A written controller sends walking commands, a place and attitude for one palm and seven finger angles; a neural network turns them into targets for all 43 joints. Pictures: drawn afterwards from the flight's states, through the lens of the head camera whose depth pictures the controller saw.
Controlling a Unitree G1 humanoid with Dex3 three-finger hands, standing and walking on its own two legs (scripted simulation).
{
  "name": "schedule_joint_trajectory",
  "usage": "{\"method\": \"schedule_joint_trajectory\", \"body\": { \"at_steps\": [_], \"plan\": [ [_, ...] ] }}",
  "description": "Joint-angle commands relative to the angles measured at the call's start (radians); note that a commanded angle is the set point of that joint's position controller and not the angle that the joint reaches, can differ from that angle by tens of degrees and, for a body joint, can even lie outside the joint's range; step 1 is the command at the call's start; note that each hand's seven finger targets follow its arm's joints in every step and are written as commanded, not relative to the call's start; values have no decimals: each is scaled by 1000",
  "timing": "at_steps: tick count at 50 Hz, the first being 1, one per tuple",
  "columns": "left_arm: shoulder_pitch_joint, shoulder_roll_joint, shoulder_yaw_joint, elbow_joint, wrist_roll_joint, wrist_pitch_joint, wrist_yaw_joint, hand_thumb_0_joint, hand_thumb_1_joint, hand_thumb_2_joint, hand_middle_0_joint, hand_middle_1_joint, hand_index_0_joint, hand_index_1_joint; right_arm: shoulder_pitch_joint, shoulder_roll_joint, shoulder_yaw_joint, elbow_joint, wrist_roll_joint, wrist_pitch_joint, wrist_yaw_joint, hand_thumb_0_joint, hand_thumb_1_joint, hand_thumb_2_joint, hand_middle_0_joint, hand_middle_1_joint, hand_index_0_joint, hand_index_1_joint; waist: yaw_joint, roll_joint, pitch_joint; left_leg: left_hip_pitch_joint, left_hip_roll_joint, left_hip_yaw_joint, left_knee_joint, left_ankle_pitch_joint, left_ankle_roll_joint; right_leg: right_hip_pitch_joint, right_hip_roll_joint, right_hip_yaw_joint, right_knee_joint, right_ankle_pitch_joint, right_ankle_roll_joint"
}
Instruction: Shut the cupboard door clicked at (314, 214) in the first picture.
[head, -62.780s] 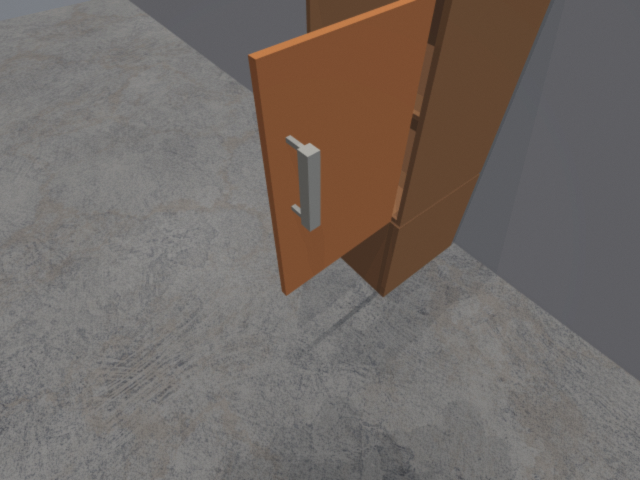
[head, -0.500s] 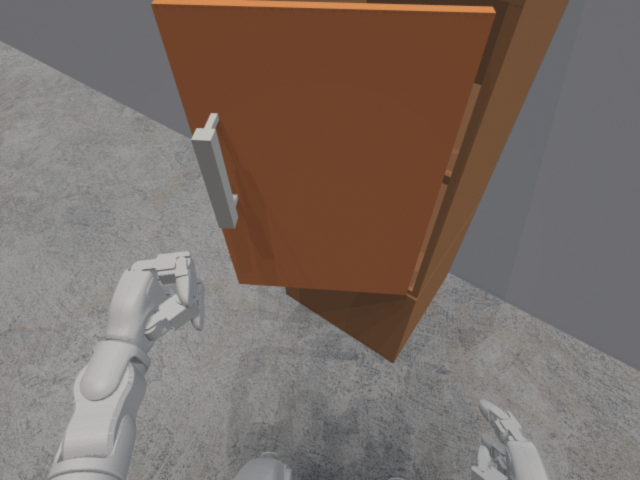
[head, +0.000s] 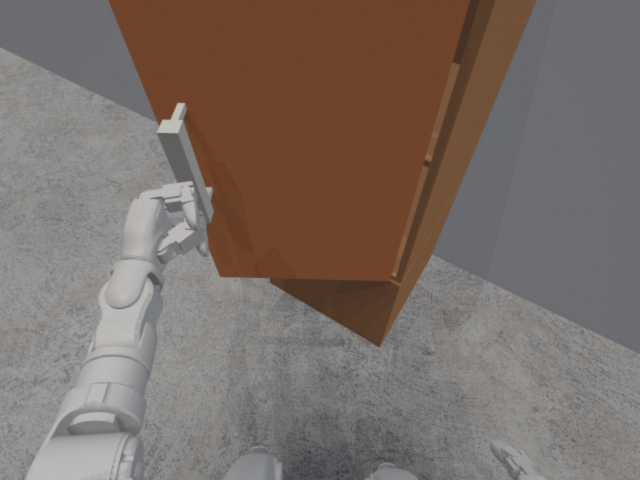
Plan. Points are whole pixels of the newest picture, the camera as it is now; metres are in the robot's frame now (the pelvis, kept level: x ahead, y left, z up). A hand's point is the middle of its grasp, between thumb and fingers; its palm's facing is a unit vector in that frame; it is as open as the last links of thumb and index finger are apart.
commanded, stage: bring the fist close to the handle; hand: left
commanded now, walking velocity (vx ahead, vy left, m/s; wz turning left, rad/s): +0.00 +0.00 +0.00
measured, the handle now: (192, 166) +0.53 +0.20 +0.08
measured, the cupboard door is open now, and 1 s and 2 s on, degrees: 31 27 8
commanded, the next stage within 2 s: push the door shut along its arc in 0.48 s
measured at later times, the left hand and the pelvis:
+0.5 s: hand (197, 213) +0.43 +0.17 +0.08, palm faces -0.01 -1.00 -0.02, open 3.1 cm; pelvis +0.00 +0.00 +0.00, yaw -1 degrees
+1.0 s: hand (197, 194) +0.46 +0.18 +0.08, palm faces -0.10 -0.99 -0.02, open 3.1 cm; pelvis -0.01 +0.02 -0.02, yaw +0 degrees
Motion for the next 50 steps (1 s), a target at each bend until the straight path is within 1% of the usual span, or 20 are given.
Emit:
{"method": "schedule_joint_trajectory", "body": {
  "at_steps": [1, 4, 7, 13, 18, 20, 23, 25, 28, 30, 33, 34, 36, 38, 40, 41, 43, 44, 47, 50],
  "plan": [
    [-458, 175, 45, -117, -8, -79, -2, 0, 900, 900, -1300, -1500, -1300, -1500, 42, -134, -58, -95, 2, -28, -3, 0, -900, -900, 200, 300, 200, 300, -27, -6, -335, 235, -41, -18, -90, 166, 41, 34, 30, 27, -145, 307, -4],
    [-555, 222, 87, -22, 2, -89, 4, 0, 900, 900, -1300, -1500, -1300, -1500, 60, -137, -61, -77, -1, -12, -2, 0, -900, -900, 200, 300, 200, 300, -40, -37, -340, 198, -39, -18, -78, 140, 42, 20, 28, 35, -142, 285, 1],
    [-501, 258, 133, 7, 3, -101, -6, 0, 900, 900, -1300, -1500, -1300, -1500, 72, -139, -64, -91, -5, 0, 4, 0, -900, -900, 200, 300, 200, 300, -9, -10, -404, 203, -43, -8, -72, 189, 42, 67, 28, 40, -128, 340, -4],
    [-489, 286, 152, 16, -7, -109, -34, 0, 900, 900, -1300, -1500, -1300, -1500, 87, -140, -66, -109, -1, 30, 7, 0, -900, -900, 200, 300, 200, 300, -15, -60, -368, 146, -41, 5, -78, 163, 49, 92, 32, 52, -143, 338, 6],
    [-548, 274, 135, -17, -14, -127, -40, 0, 900, 900, -1300, -1500, -1300, -1500, 92, -139, -70, -98, 2, 34, -1, 0, -900, -900, 200, 300, 200, 300, -36, -13, -376, 184, -38, 0, -75, 149, 49, 53, 38, 48, -145, 310, 4],
    [-557, 236, 101, -48, -14, -134, -42, 0, 900, 900, -1300, -1500, -1300, -1500, 92, -136, -72, -99, 3, 31, 1, 0, -900, -900, 200, 300, 200, 300, -37, 18, -401, 222, -38, -5, -78, 164, 47, 41, 40, 40, -140, 315, 1],
    [-509, 232, 105, -49, -17, -130, -38, 0, 900, 900, -1300, -1500, -1300, -1500, 98, -141, -75, -94, 2, 30, 4, 0, -900, -900, 200, 300, 200, 300, -30, 17, -414, 257, -34, -13, -79, 196, 44, 33, 44, 27, -135, 336, -3],
    [-507, 218, 91, -42, -14, -119, -36, 0, 900, 900, -1300, -1500, -1300, -1500, 94, -141, -73, -95, 4, 33, 6, 0, -900, -900, 200, 300, 200, 300, -36, 7, -386, 254, -33, -16, -88, 180, 42, 19, 45, 20, -141, 314, -3],
    [-483, 255, 126, -40, -14, -112, -25, 0, 900, 900, -1300, -1500, -1300, -1500, 87, -144, -69, -104, 3, 38, 6, 0, -900, -900, 200, 300, 200, 300, -22, -13, -367, 232, -34, -15, -99, 170, 43, 39, 44, 20, -146, 307, -4],
    [-518, 235, 95, -44, -4, -112, -24, 0, 900, 900, -1300, -1500, -1300, -1500, 79, -142, -66, -108, 5, 41, 7, 0, -900, -900, 200, 300, 200, 300, -38, 6, -338, 236, -34, -17, -105, 145, 42, 11, 45, 17, -151, 278, -5],
    [-635, 270, 98, 3, 9, -125, -34, 0, 900, 900, -1300, -1500, -1300, -1500, 81, -147, -62, -90, 4, 42, 0, 0, -900, -900, 200, 300, 200, 300, -65, 7, -322, 230, -30, -27, -95, 112, 43, -27, 44, 22, -150, 242, -4],
    [-672, 257, 83, 16, 8, -129, -42, 0, 900, 900, -1300, -1500, -1300, -1500, 79, -146, -61, -87, 4, 39, -1, 0, -900, -900, 200, 300, 200, 300, -73, 19, -329, 233, -31, -27, -89, 105, 44, -38, 44, 25, -149, 234, -4],
    [-707, 306, 118, 48, 5, -138, -58, 0, 900, 900, -1300, -1500, -1300, -1500, 88, -156, -62, -80, 1, 35, -4, 0, -900, -900, 200, 300, 200, 300, -68, 40, -357, 243, -32, -35, -77, 117, 43, -47, 46, 24, -137, 234, -11],
    [-736, 261, 72, 89, 5, -135, -81, 0, 900, 900, -1300, -1500, -1300, -1500, 85, -152, -58, -74, 3, 33, -2, 0, -900, -900, 200, 300, 200, 300, -80, 62, -375, 267, -27, -46, -71, 140, 37, -77, 44, 17, -123, 244, -14],
    [-747, 258, 71, 135, 2, -125, -97, 0, 900, 900, -1300, -1500, -1300, -1500, 95, -159, -61, -70, 2, 30, 1, 0, -900, -900, 200, 300, 200, 300, -84, 46, -386, 266, -26, -52, -62, 145, 37, -96, 46, 15, -118, 240, -14],
    [-743, 287, 95, 152, 1, -124, -104, 0, 900, 900, -1300, -1500, -1300, -1500, 107, -165, -62, -70, -1, 31, 0, 0, -900, -900, 200, 300, 200, 300, -77, 46, -393, 261, -26, -56, -56, 159, 38, -96, 48, 10, -109, 245, -18],
    [-808, 246, 51, 157, 2, -117, -116, 0, 900, 900, -1300, -1500, -1300, -1500, 105, -162, -61, -64, 0, 30, 3, 0, -900, -900, 200, 300, 200, 300, -101, 50, -389, 257, -23, -60, -46, 147, 39, -133, 45, 11, -107, 233, -13],
    [-829, 273, 70, 173, 5, -115, -117, 0, 900, 900, -1300, -1500, -1300, -1500, 116, -169, -63, -57, -1, 30, 3, 0, -900, -900, 200, 300, 200, 300, -107, 33, -391, 251, -19, -66, -42, 149, 39, -140, 46, 10, -104, 231, -14],
    [-893, 268, 53, 172, 10, -116, -126, 0, 900, 900, -1300, -1500, -1300, -1500, 127, -174, -65, -48, -4, 26, 4, 0, -900, -900, 200, 300, 200, 300, -123, 65, -428, 266, -18, -74, -26, 157, 40, -177, 46, 8, -89, 222, -15],
    [-960, 286, 46, 217, 25, -104, -133, 0, 900, 900, -1300, -1500, -1300, -1500, 144, -180, -64, -32, -5, 24, 3, 0, -900, -900, 200, 300, 200, 300, -144, 59, -397, 229, -15, -84, -20, 105, 41, -218, 47, 8, -87, 172, -15]
  ]
}}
